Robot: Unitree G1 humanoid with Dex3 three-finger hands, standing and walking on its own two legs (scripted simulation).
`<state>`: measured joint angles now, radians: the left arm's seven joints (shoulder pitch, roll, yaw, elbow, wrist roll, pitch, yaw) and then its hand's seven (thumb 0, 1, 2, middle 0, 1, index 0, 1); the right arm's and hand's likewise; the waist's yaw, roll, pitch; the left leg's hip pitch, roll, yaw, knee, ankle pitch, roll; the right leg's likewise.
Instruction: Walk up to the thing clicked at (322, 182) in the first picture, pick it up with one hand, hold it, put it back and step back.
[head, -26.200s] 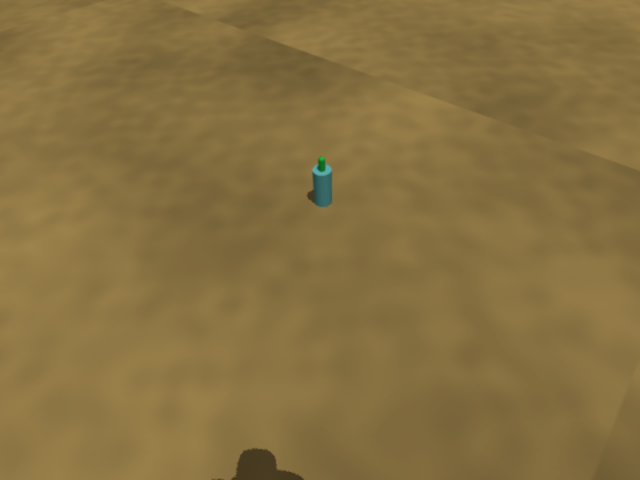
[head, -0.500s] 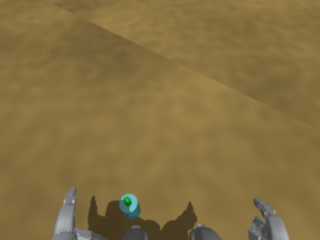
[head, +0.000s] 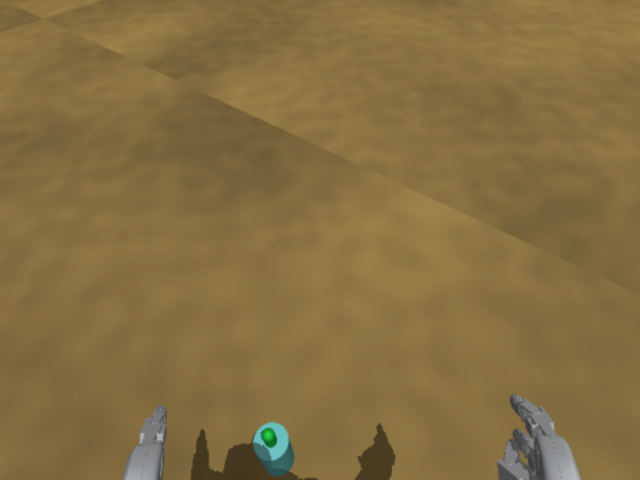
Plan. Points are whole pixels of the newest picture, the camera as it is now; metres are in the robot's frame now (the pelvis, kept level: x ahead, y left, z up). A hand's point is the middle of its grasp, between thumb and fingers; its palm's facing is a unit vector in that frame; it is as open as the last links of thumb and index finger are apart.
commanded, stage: home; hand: left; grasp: from the side
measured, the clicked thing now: (273, 447) +0.32 +0.16 -0.59
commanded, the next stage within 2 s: stand in 1.46 s
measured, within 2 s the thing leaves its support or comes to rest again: neither
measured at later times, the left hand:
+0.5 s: hand out of the picture +0.16 +0.17 -0.06, palm faces +0.10 -0.95 -0.28, open 17.5 cm
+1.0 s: hand out of the picture +0.16 +0.17 -0.06, palm faces +0.10 -0.96 -0.28, open 17.5 cm
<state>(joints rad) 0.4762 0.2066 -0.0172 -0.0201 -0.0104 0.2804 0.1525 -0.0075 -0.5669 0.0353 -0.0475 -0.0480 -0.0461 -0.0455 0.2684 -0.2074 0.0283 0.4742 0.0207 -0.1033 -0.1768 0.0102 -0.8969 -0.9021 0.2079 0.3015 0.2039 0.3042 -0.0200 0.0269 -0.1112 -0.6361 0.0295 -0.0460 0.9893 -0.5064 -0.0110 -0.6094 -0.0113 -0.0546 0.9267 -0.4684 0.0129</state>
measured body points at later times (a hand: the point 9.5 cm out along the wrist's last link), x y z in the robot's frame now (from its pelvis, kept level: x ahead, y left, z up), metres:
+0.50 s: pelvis -0.01 -0.01 +0.00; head +0.02 +0.00 +0.45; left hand +0.15 +0.22 -0.04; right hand +0.15 -0.25 -0.07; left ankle -0.01 +0.12 -0.68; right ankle +0.00 -0.13 -0.68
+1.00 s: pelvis -0.01 +0.00 +0.00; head +0.02 +0.00 +0.45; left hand +0.15 +0.22 -0.04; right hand +0.15 -0.25 -0.07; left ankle -0.01 +0.12 -0.68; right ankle +0.00 -0.13 -0.68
